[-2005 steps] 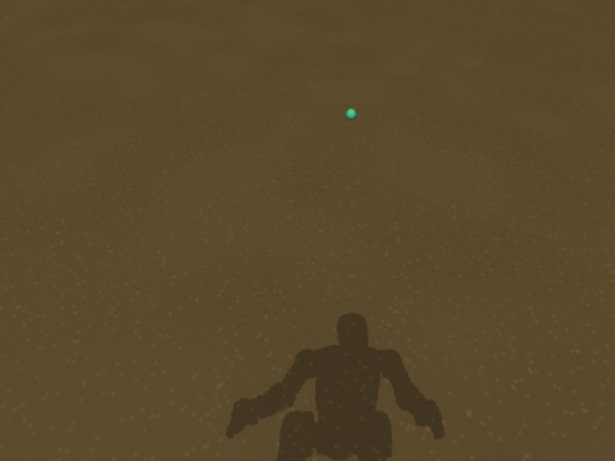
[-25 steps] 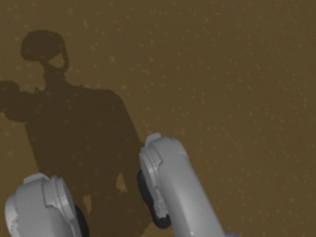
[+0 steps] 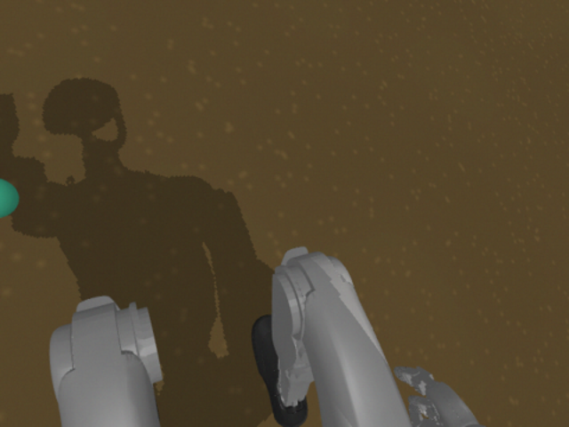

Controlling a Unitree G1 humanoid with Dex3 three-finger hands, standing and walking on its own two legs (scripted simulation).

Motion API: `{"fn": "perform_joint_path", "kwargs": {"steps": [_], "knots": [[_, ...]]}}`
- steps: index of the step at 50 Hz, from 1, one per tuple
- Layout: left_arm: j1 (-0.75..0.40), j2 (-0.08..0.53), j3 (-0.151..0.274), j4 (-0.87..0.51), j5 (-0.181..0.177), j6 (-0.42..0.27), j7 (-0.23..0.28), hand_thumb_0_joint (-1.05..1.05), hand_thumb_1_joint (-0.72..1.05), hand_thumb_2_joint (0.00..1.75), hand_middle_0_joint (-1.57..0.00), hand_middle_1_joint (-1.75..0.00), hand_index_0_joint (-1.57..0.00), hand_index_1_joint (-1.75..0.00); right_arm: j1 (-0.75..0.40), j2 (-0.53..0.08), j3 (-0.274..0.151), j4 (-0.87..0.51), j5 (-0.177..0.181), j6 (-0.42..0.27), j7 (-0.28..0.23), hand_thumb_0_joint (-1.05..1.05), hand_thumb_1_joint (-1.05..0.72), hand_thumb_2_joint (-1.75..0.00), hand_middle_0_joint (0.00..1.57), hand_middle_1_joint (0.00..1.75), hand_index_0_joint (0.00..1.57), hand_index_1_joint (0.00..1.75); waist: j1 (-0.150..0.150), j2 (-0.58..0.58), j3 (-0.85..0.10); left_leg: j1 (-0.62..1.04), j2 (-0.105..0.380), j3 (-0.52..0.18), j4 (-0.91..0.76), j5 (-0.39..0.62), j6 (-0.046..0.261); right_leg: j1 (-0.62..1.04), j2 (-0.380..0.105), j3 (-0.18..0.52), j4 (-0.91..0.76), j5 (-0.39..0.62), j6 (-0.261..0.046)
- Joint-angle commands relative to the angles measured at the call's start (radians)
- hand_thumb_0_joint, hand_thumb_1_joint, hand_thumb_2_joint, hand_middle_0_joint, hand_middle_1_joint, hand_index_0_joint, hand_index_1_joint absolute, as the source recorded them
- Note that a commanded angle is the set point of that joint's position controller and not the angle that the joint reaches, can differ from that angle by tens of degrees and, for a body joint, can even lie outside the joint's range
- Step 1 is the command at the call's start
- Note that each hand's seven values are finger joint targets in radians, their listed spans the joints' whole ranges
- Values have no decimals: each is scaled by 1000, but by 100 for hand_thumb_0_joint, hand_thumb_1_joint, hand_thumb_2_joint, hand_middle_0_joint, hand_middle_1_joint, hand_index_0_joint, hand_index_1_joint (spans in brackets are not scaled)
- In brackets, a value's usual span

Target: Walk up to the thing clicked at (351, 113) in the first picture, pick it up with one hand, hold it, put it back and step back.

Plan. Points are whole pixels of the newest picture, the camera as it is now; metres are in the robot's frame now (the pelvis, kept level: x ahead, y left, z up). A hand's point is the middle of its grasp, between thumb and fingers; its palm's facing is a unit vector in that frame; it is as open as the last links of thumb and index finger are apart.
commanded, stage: rest palm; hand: left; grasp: from above
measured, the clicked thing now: out of the picture +0.50 +0.31 -0.30
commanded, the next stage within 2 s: close in 1.26 s
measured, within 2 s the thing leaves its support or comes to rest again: neither
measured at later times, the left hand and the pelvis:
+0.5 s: hand out of the picture +0.49 +0.30 -0.23, palm faces -0.46 -0.11 -0.88, open 14.0 cm; pelvis +0.01 -0.01 -0.01, yaw -2 degrees
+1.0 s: hand out of the picture +0.49 +0.31 -0.25, palm faces -0.43 -0.12 -0.89, open 13.7 cm; pelvis +0.00 +0.00 -0.02, yaw -4 degrees
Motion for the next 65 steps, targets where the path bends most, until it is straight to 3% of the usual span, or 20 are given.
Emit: {"fn": "perform_joint_path", "kwargs": {"steps": [1, 5, 9, 12, 15, 16, 17, 18, 19, 20, 21, 24, 28, 35, 39, 43, 44, 55, 59, 65], "knots": [[-282, 204, 39, -46, -10, 63, 48, 0, -51, 96, -6, -105, -7, -103, 266, -283, -63, 16, -8, -3, 3, 0, -90, -90, 20, 30, 20, 30, -40, 442, -564, 574, 15, 64, -296, 205, -6, 220, 25, -114, -154, 226, -79], [-295, 248, 59, -69, -51, 70, 26, 0, -52, 96, -6, -104, -7, -103, 265, -300, -55, -18, -2, -17, 5, 0, -90, -90, 20, 30, 20, 30, -51, 434, -592, 554, 19, 48, -296, 167, -3, 242, 21, -110, -158, 198, -77], [-295, 363, 119, -143, -62, 43, 10, 0, -53, 97, -6, -104, -7, -103, 290, -302, -33, -24, -7, -28, 3, 0, -90, -90, 20, 30, 20, 30, -58, 440, -618, 542, 21, 73, -243, 221, 5, 325, 33, -101, -156, 238, -78], [-277, 367, 125, -141, -69, 9, 12, 0, -53, 96, -6, -104, -7, -103, 295, -303, -18, -24, -20, -39, 7, 0, -90, -90, 20, 30, 20, 30, -65, 428, -585, 487, 19, 83, -217, 210, 3, 352, 37, -106, -165, 222, -82], [-239, 438, 166, -146, -66, -27, 17, 0, -54, 98, -6, -101, -6, -101, 317, -307, -12, -5, -29, -38, 4, 0, -90, -90, 20, 30, 20, 30, -55, 431, -612, 487, 26, 82, -205, 195, 5, 393, 45, -109, -170, 215, -76], [-228, 371, 109, -118, -68, -33, 11, 0, -55, 99, -6, -100, -6, -101, 323, -305, -3, 4, -32, -40, 6, 0, -90, -90, 20, 30, 20, 30, -61, 431, -591, 482, 23, 81, -201, 195, 0, 374, 44, -115, -172, 209, -81], [-241, 416, 144, -176, -74, -48, 20, 0, -53, 99, -6, -101, -6, -101, 310, -303, -5, -4, -35, -41, 6, 0, -89, -90, 20, 30, 20, 30, -58, 451, -638, 520, 32, 72, -206, 216, 0, 402, 49, -119, -166, 235, -75], [-214, 398, 117, -126, -59, -48, 22, 0, -53, 100, -7, -102, -7, -102, 323, -300, 4, 14, -40, -41, 8, 0, -89, -90, 20, 30, 20, 30, -58, 466, -618, 508, 28, 76, -204, 212, 0, 401, 48, -119, -165, 236, -75], [-228, 437, 147, -155, -69, -56, 32, 0, -54, 99, -6, -100, -6, -100, 320, -312, 1, 0, -42, -42, 8, 0, -89, -90, 20, 30, 20, 30, -61, 450, -628, 514, 33, 67, -203, 222, 0, 408, 52, -126, -162, 243, -74], [-219, 410, 119, -127, -51, -56, 32, 0, -53, 100, -7, -101, -7, -101, 332, -311, 9, 12, -45, -44, 13, 0, -89, -90, 20, 30, 20, 30, -71, 458, -594, 501, 30, 71, -197, 228, -1, 400, 50, -128, -156, 249, -74], [-216, 430, 143, -138, -60, -63, 43, 0, -52, 100, -7, -101, -7, -101, 325, -311, 6, 9, -50, -43, 14, 0, -89, -90, 20, 30, 20, 30, -61, 454, -611, 507, 35, 66, -201, 236, 0, 415, 54, -130, -158, 259, -72], [-219, 394, 106, -99, -43, -62, 58, 0, -50, 105, -8, -103, -8, -103, 328, -319, 20, 19, -52, -50, 19, 0, -89, -90, 20, 30, 20, 30, -90, 456, -551, 521, 37, 58, -189, 254, -2, 371, 56, -141, -152, 274, -72], [-199, 401, 107, -67, -31, -58, 91, 0, -47, 105, -10, -104, -10, -104, 306, -330, 23, 14, -55, -58, 25, 0, -89, -90, 20, 30, 20, 30, -83, 479, -520, 548, 41, 43, -206, 266, -13, 344, 59, -157, -140, 274, -76], [-253, 390, 84, -19, -21, -33, 130, 0, -45, 102, -11, -104, -12, -103, 279, -347, 33, 0, -65, -95, 43, 0, -90, -90, 20, 30, 20, 30, -118, 471, -467, 525, 45, 39, -186, 216, -7, 307, 59, -160, -138, 249, -72], [-258, 435, 109, -34, -19, -23, 144, 0, -48, 100, -9, -104, -9, -103, 271, -358, 33, -10, -67, -109, 48, 0, -90, -90, 20, 30, 20, 30, -116, 487, -490, 544, 48, 28, -201, 209, -11, 323, 62, -168, -134, 245, -71], [-271, 397, 78, -21, -43, -10, 137, 0, -50, 101, -8, -105, -9, -105, 256, -358, 41, -10, -65, -125, 55, 0, -90, -90, 20, 30, 20, 30, -125, 507, -470, 531, 50, 28, -200, 196, -12, 316, 61, -165, -138, 234, -71], [-264, 455, 124, -7, -44, -8, 142, 0, -49, 101, -8, -107, -9, -106, 263, -368, 39, -5, -66, -125, 52, 0, -90, -90, 20, 30, 20, 30, -121, 469, -467, 509, 51, 19, -192, 176, -7, 316, 61, -171, -137, 221, -70], [-229, 454, 111, -26, -61, -30, 100, 0, -49, 103, -8, -107, -9, -107, 261, -375, 53, -21, -65, -120, 57, 0, -90, -90, 20, 30, 20, 30, -125, 476, -456, 516, 55, 7, -182, 225, -14, 335, 64, -177, -134, 247, -72], [-205, 471, 119, -32, -49, -47, 106, 0, -47, 104, -9, -108, -9, -107, 274, -373, 68, -24, -73, -114, 62, 0, -90, -90, 20, 30, 20, 30, -126, 487, -469, 560, 59, -4, -179, 294, -21, 363, 65, -184, -128, 294, -69], [-230, 495, 114, -44, -36, -68, 130, 0, -47, 105, -9, -109, -9, -108, 256, -389, 69, -27, -76, -116, 61, 0, -90, -90, 20, 30, 20, 30, -126, 518, -441, 540, 60, 4, -175, 243, -20, 345, 68, -185, -132, 259, -72]]}}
